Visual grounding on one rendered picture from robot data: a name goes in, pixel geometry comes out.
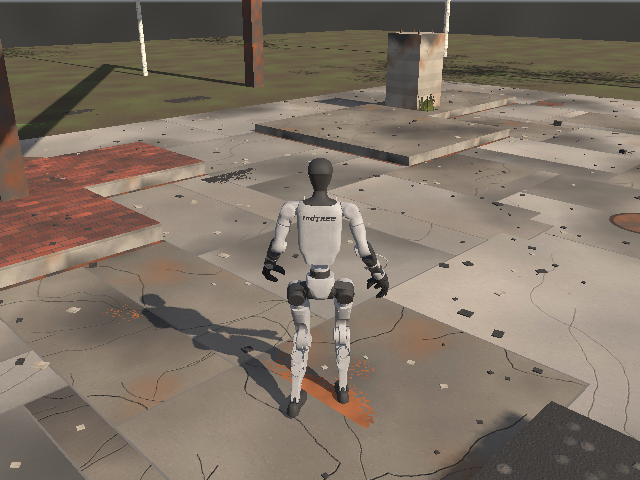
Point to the left robot forearm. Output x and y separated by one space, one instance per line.
271 257

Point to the robot right thigh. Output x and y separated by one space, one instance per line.
343 300

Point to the robot right hand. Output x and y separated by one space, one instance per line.
383 283

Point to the robot thigh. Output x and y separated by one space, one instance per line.
343 300
300 310

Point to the robot left thigh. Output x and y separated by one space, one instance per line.
300 310

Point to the right robot upper arm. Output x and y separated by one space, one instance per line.
352 212

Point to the robot left hand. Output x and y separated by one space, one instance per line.
268 276

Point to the right robot forearm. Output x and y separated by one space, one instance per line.
373 264

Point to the left robot upper arm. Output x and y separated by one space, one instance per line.
287 212

